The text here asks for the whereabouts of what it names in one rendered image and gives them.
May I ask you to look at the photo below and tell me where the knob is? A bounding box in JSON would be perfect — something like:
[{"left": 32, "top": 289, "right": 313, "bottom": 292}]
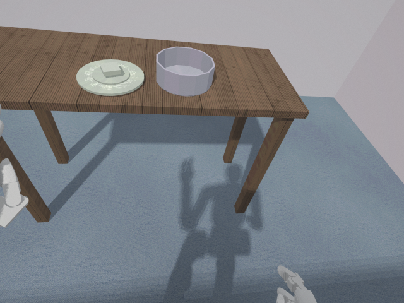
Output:
[{"left": 100, "top": 62, "right": 121, "bottom": 76}]

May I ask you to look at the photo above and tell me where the pot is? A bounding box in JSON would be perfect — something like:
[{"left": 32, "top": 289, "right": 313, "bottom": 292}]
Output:
[{"left": 156, "top": 47, "right": 215, "bottom": 97}]

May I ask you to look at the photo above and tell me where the robot right hand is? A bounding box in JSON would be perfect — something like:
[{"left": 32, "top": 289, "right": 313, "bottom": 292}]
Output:
[{"left": 276, "top": 265, "right": 317, "bottom": 303}]

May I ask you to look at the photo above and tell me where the table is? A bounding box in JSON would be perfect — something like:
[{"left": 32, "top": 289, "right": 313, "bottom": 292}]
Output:
[{"left": 0, "top": 26, "right": 309, "bottom": 223}]

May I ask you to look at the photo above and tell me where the lid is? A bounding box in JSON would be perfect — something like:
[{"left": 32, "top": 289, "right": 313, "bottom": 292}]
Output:
[{"left": 76, "top": 59, "right": 144, "bottom": 96}]

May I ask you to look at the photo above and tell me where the robot left hand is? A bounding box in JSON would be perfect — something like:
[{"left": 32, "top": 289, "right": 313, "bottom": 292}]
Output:
[{"left": 0, "top": 104, "right": 28, "bottom": 228}]

